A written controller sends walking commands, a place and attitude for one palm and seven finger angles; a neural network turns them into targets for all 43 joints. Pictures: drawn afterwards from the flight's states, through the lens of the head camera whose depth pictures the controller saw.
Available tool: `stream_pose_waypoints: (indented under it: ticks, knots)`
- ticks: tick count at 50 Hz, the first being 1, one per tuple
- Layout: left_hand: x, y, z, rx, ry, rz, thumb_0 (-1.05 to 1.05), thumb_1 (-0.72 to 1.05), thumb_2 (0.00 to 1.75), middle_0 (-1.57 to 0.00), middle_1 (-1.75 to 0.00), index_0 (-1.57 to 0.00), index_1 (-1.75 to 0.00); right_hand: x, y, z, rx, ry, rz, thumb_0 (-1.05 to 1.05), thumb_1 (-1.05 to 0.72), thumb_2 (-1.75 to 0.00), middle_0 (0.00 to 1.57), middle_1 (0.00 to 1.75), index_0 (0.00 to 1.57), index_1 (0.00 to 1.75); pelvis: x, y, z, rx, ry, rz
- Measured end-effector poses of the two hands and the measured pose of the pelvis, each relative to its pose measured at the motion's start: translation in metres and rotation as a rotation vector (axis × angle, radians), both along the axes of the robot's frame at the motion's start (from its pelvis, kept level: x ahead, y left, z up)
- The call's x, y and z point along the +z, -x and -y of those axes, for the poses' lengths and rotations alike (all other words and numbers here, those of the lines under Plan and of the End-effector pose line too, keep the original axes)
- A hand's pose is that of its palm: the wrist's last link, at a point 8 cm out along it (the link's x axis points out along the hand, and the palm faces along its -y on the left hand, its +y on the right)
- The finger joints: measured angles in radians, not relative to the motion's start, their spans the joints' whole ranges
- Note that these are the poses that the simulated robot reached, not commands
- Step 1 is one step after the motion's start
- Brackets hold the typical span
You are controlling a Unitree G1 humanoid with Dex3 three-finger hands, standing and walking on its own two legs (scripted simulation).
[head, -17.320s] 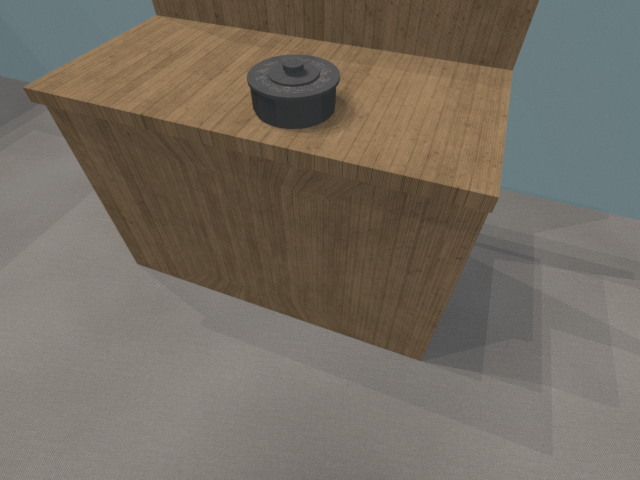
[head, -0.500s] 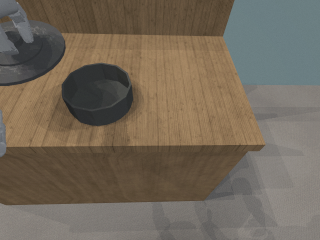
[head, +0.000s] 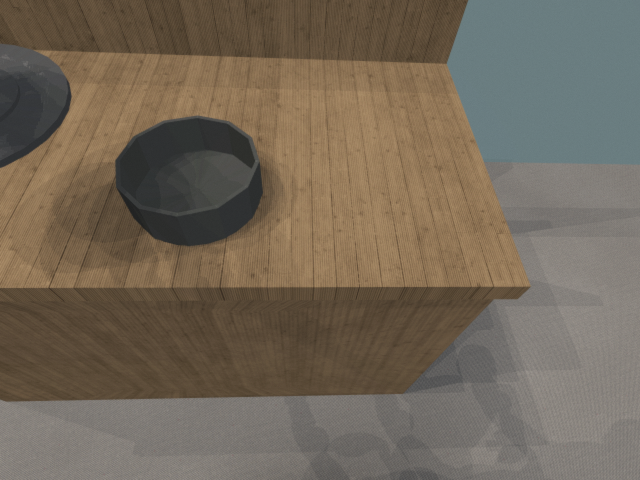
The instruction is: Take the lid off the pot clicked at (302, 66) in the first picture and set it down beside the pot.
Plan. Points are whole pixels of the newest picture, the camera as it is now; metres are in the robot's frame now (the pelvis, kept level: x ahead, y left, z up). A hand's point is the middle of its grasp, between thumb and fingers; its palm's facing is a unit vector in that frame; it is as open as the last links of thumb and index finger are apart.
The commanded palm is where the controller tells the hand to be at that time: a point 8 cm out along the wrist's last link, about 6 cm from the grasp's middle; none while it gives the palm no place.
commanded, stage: move the lid sideways beside the pot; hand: left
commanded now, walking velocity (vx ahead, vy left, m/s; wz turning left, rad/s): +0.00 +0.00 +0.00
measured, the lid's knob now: out of the picture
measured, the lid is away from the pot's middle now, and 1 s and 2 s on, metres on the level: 0.21 0.23 0.22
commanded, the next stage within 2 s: lower the lid onto the table in 1.18 s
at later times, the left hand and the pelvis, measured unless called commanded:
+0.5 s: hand out of the picture +0.46 +0.37 +0.24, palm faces -0.31 -0.16 -0.94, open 6.7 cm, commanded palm +0.52 +0.36 +0.32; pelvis +0.01 +0.00 +0.00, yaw +0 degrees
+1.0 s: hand out of the picture +0.47 +0.37 +0.23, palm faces -0.31 -0.18 -0.93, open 6.7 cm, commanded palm +0.53 +0.37 +0.32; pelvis +0.00 +0.01 +0.00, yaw -1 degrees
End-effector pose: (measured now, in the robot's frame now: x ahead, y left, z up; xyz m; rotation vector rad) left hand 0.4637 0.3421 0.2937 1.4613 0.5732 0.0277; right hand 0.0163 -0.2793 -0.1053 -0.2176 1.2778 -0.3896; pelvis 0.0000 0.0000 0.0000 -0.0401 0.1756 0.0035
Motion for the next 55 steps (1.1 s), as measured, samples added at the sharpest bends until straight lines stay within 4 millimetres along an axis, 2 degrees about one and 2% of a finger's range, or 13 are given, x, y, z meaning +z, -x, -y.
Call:
stream_pose_waypoints:
  ticks: [17,41,55]
  knots:
    - [0.001,0.001,-0.025,0.064,0.005,-0.001,0.05,0.33,0.69,-0.52,-0.99,-0.71,-1.08,-0.003,0.003,-0.004,-0.007,-0.006,-0.035,0.01,-0.9,-0.9,0.2,0.3,0.21,0.3,-0.002,-0.005,-0.002,-0.001,0.006,-0.012]
    - [-0.001,-0.007,-0.017,0.039,0.013,-0.004,0.05,0.33,0.69,-0.52,-0.99,-0.71,-1.08,-0.003,0.01,-0.008,-0.018,-0.007,-0.036,0.01,-0.9,-0.9,0.2,0.3,0.21,0.3,-0.003,-0.003,-0.005,-0.006,0.009,-0.016]
    - [-0.002,-0.007,-0.031,0.078,0.017,-0.007,0.05,0.33,0.69,-0.52,-0.99,-0.71,-1.08,-0.001,0.024,-0.008,-0.037,0.002,-0.077,0.01,-0.9,-0.9,0.2,0.3,0.21,0.3,-0.004,-0.005,-0.006,-0.009,0.013,-0.021]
